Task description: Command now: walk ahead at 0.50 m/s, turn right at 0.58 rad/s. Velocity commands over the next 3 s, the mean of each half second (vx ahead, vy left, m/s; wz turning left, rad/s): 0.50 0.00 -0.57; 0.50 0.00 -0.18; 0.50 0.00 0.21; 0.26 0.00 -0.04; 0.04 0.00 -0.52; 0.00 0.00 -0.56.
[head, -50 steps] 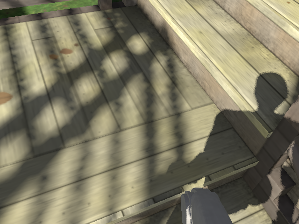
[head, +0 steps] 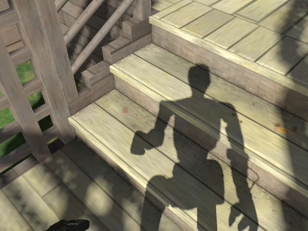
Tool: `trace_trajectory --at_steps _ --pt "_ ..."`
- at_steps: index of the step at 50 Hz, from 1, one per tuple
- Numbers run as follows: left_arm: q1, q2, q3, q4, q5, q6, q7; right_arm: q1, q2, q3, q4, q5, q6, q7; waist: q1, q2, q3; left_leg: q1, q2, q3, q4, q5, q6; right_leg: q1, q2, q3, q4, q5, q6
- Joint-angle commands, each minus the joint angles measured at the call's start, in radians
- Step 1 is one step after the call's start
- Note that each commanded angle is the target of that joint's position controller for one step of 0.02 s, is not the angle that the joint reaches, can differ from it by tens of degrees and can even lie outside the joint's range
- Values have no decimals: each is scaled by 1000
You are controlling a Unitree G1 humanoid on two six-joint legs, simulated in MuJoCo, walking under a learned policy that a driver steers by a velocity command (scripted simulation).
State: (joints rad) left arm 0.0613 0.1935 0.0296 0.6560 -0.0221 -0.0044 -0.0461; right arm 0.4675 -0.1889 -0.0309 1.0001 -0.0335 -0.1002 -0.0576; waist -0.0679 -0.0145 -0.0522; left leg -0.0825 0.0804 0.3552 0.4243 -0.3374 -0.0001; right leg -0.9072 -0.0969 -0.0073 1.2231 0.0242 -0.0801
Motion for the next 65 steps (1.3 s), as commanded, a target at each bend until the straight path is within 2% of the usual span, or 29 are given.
trace_trajectory --at_steps 1,5,8,9,10,11,12,13,17,21,26,30,33,34,35,37,39,41,43,46,50,54,55,56,57,58,60,62,65 --pt "-115 35 10 -60 -20 -15 -26 -59 -175 -38 -103 18 -26 -17 5 18 104 32 229 -115 -270 143 120 57 -17 -47 -244 24 -8" --pt "-142 61 35 -72 -20 -13 -39 -36 -203 -47 -112 32 7 3 16 109 169 92 236 -47 -195 614 127 279 61 -149 -428 -148 -48" --pt "145 122 80 2 -12 -10 -24 -152 -293 -80 -154 69 37 17 179 152 66 183 230 -23 140 1127 107 516 127 -181 -621 -214 -103" --pt "280 206 119 43 5 -13 -1 -130 -287 -84 -168 69 36 22 219 99 -24 90 183 -39 352 1023 78 765 176 -153 -725 -124 -126" --pt "332 297 146 64 18 -11 20 -150 -198 -64 -201 36 21 17 200 -27 -30 -218 133 -86 634 453 37 983 45 84 -687 -1 -143" --pt "294 373 152 35 36 -17 25 -52 -90 -32 -264 30 -15 16 78 -248 -157 -618 -81 -214 1032 -200 -45 1246 -202 651 -807 -135 -362" --pt "344 276 125 51 29 -46 15 -142 -158 -47 -287 84 -61 19 150 -114 -228 -723 -77 -436 1160 -176 -41 1205 -233 813 -998 -340 -374" --pt "350 212 104 82 26 -62 11 -199 -157 -49 -301 113 -79 24 145 -88 -113 -792 -31 -427 1169 -98 -6 1125 -213 675 -1005 -344 -323" --pt "157 105 56 44 29 -81 24 -214 -169 -66 -313 24 -43 36 26 101 -30 -650 61 -483 913 130 -17 813 -103 425 -1008 -96 -240" --pt "204 167 67 35 32 -64 47 -360 -106 -39 -366 -5 -17 47 44 17 18 -640 23 -392 679 267 -65 654 -45 258 -965 175 -214" --pt "340 124 55 68 28 -48 57 -460 -25 -7 -352 30 15 62 129 -158 10 -425 -86 -292 327 434 -55 621 -13 179 -916 223 -143" --pt "308 154 62 81 28 -43 84 -422 -77 -29 -361 30 14 58 73 -162 11 -394 -92 -338 222 245 25 811 -127 294 -827 507 -138" --pt "284 145 57 87 20 -53 100 -286 -138 -66 -316 -1 -6 59 -2 -124 -60 -149 -95 -315 -20 383 89 867 -17 227 -579 718 -59" --pt "199 124 53 63 28 -60 83 -136 -160 -81 -282 -14 -14 65 -81 -91 -156 127 3 -436 -65 642 123 670 46 220 -335 475 -31" --pt "254 -16 20 60 64 -81 79 -18 -237 -94 -232 -17 -2 74 -32 216 -205 406 255 -730 6 1218 227 316 224 122 95 -432 53" --pt "410 70 44 129 -8 -87 73 54 -197 -101 -163 -2 17 63 -20 229 -212 422 352 -910 -59 575 418 -34 191 194 708 -639 100" --pt "96 -14 9 33 -7 -68 66 19 -57 -56 -112 10 61 44 -57 107 11 227 269 -811 -179 -118 313 -341 125 68 1037 -650 66" --pt "-18 -124 -41 -53 11 -55 46 74 25 -11 -41 -16 79 40 -19 85 95 79 215 -738 -186 -135 244 -491 114 67 1265 -616 25" --pt "-17 -184 -93 -116 -16 -54 25 82 51 24 -10 -22 90 33 41 74 118 -11 231 -688 -186 -33 209 -615 119 160 1415 -531 -18" --pt "-31 -110 -118 -187 10 -57 30 -133 -46 39 -71 -18 79 51 143 43 160 -488 109 -443 -283 -80 159 -383 92 51 1024 -264 30" --pt "-177 -87 -124 -232 40 -66 88 -14 -126 32 -19 68 45 32 95 95 -11 -474 75 -362 -487 362 222 209 15 -188 435 -209 73" --pt "-40 9 -74 -185 -16 -69 71 150 -216 -4 8 9 102 -15 143 380 -148 243 177 -379 -62 1756 221 256 204 -211 -39 -761 9" --pt "32 36 -57 -161 -18 -70 56 117 -203 -4 -7 3 105 -24 184 385 -181 271 207 -378 90 1860 231 340 180 -94 -167 -736 -33" --pt "272 172 -14 -84 7 -66 49 -11 -193 -10 -81 -19 73 -22 268 172 -243 36 179 -362 382 1795 241 611 18 253 -297 -459 -126" --pt "482 289 31 36 58 -40 62 -43 -31 7 -103 4 42 27 289 -410 -337 -516 -138 -429 846 503 170 969 -233 917 -876 -499 -306" --pt "503 212 24 93 65 -48 81 -67 -13 -9 -92 22 5 82 268 -282 -265 -740 -260 -699 1366 95 140 904 -327 1211 -1012 -636 -333" --pt "317 38 -24 169 30 -64 45 -304 64 31 -254 58 14 99 128 -77 127 -1027 -179 -626 1602 118 178 590 -268 713 -854 -701 -149" --pt "196 -133 -61 235 44 -71 15 -175 72 44 -231 46 45 67 -11 -26 158 -987 -134 -595 1614 223 179 476 -156 336 -814 -438 -4" --pt "171 -109 -57 278 73 -45 3 -124 57 57 -235 83 56 58 -76 -13 141 -1019 -104 -566 1473 281 153 456 -107 62 -842 -291 51"
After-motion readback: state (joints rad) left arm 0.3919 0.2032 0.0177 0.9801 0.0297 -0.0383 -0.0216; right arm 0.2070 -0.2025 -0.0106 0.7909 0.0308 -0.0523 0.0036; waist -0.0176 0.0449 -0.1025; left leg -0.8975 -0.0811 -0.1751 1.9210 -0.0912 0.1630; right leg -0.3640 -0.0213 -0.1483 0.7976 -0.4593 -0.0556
